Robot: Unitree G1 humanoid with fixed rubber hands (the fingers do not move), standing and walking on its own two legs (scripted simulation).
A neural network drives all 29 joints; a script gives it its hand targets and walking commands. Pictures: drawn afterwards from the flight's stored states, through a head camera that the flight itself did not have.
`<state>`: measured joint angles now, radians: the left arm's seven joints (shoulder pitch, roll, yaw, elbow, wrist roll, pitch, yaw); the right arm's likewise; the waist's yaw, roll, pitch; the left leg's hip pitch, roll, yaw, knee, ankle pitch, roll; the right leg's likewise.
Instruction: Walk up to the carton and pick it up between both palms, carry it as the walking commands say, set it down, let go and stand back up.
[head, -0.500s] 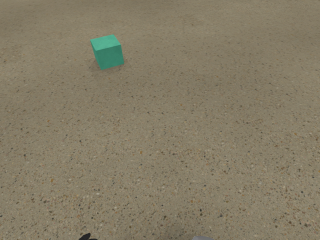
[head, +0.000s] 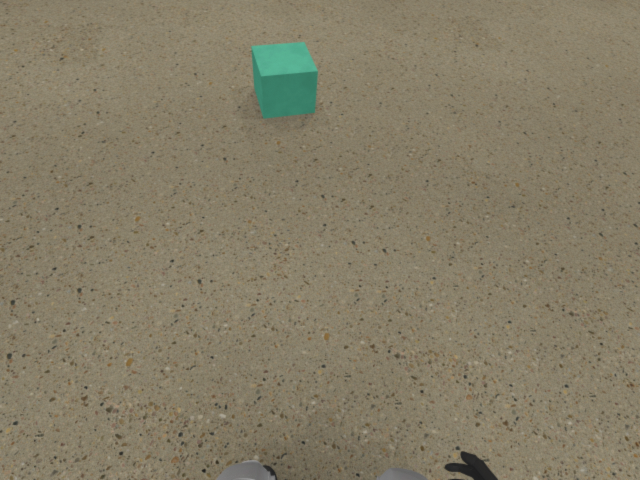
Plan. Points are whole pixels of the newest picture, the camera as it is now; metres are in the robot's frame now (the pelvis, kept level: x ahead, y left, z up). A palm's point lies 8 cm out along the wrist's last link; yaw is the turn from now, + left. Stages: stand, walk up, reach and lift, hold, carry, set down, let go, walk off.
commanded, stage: walk up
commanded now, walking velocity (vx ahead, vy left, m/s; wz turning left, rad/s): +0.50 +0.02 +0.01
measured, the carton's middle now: (283, 80) +1.82 +0.18 -0.65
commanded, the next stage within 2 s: none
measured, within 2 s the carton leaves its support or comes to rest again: neither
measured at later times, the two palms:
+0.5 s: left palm (238, 294) +0.40 +0.15 -0.13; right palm (525, 473) +0.15 -0.29 -0.16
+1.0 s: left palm (191, 320) +0.36 +0.22 -0.15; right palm (432, 202) +0.62 -0.21 -0.12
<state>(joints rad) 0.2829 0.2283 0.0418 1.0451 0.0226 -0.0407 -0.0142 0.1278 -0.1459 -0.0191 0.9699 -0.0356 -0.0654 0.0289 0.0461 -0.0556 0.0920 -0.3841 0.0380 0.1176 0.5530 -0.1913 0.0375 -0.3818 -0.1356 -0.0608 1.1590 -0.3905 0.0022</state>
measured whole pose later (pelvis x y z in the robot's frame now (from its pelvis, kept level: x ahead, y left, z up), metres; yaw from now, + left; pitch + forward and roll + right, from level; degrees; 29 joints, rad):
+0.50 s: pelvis +0.25 -0.07 -0.01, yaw +0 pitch +1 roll +1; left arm 0.08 0.16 0.04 0.95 0.04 -0.06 -0.01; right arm 0.42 -0.19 -0.03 1.14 -0.02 -0.04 0.01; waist -0.08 0.02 0.05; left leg -0.17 0.07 0.02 0.94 -0.50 -0.02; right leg -0.48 -0.11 -0.17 0.68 -0.21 -0.04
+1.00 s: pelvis +0.47 +0.01 -0.01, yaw +0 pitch +1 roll -1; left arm 0.46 0.17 0.06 1.12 0.03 -0.03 0.00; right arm 0.06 -0.19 -0.03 0.97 -0.04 -0.03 0.06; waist 0.09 -0.03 0.05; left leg -0.44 0.07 0.14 0.57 -0.13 0.02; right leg -0.08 -0.17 -0.15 0.58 -0.45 0.07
